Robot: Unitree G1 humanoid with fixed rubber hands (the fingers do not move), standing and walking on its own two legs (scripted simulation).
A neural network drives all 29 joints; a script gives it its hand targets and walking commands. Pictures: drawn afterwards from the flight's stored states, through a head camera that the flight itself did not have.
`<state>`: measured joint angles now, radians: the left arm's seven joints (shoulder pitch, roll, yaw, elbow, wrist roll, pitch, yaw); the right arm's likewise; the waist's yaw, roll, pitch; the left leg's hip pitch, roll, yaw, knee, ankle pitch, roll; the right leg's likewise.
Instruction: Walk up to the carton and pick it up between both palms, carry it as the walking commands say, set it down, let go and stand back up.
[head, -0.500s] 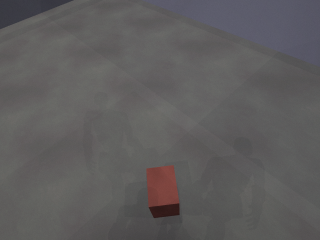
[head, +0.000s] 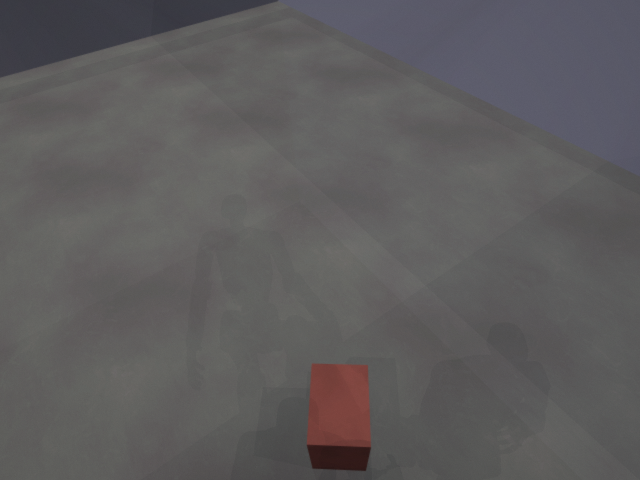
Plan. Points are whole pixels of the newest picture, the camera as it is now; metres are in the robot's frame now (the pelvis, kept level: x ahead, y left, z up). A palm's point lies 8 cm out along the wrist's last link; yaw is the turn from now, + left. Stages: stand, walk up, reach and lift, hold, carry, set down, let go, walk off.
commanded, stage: walk up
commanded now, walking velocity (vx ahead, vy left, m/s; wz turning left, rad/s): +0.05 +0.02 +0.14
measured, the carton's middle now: (339, 418) +0.41 +0.02 -0.65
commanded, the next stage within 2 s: stand in 0.58 s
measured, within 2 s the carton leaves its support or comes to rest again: neither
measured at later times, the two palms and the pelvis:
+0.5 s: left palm out of the picture +0.00 +0.26 -0.14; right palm out of the picture +0.09 -0.21 -0.15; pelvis +0.01 +0.02 -0.01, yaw +2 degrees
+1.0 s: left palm out of the picture +0.00 +0.27 -0.15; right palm out of the picture +0.08 -0.20 -0.15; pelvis +0.01 +0.03 -0.01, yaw +2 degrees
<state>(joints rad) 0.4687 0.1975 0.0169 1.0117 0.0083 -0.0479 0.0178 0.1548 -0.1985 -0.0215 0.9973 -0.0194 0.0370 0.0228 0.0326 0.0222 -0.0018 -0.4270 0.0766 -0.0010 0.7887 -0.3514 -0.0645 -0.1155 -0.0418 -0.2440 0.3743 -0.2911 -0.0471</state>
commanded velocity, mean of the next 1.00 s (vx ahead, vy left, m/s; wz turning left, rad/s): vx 0.00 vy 0.00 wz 0.02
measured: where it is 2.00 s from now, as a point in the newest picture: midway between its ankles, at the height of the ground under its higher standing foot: outside the picture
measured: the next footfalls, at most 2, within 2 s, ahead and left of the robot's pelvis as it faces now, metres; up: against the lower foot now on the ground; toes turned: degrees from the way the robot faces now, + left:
left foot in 0.08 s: +0.09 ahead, +0.16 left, +0.00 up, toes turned -5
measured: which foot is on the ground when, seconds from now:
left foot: up 0.00-0.06, down 0.08-1.00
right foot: down 0.00-1.00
